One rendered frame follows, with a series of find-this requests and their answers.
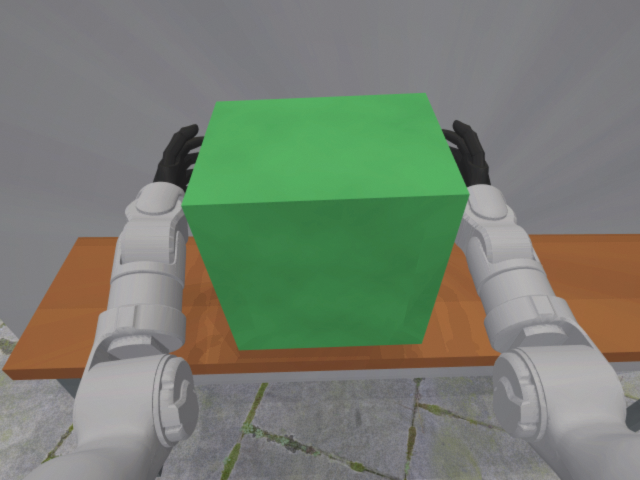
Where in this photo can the right robot hand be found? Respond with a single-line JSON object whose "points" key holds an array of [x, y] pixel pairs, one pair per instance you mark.
{"points": [[470, 156]]}

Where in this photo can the robot left upper arm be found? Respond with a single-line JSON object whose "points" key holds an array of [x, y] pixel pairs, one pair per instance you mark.
{"points": [[129, 415]]}

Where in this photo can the left robot hand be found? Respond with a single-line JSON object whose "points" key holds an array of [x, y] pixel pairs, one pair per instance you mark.
{"points": [[173, 166]]}

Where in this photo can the robot right forearm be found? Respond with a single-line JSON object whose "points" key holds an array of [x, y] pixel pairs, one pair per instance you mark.
{"points": [[521, 307]]}

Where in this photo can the robot left forearm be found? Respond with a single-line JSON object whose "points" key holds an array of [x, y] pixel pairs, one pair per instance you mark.
{"points": [[144, 313]]}

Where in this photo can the table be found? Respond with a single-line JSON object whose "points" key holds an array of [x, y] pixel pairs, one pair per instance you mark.
{"points": [[598, 275]]}

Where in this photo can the carton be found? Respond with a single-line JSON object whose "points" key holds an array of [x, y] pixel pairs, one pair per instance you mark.
{"points": [[325, 221]]}

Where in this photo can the robot right upper arm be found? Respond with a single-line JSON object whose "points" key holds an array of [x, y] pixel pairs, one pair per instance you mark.
{"points": [[566, 402]]}

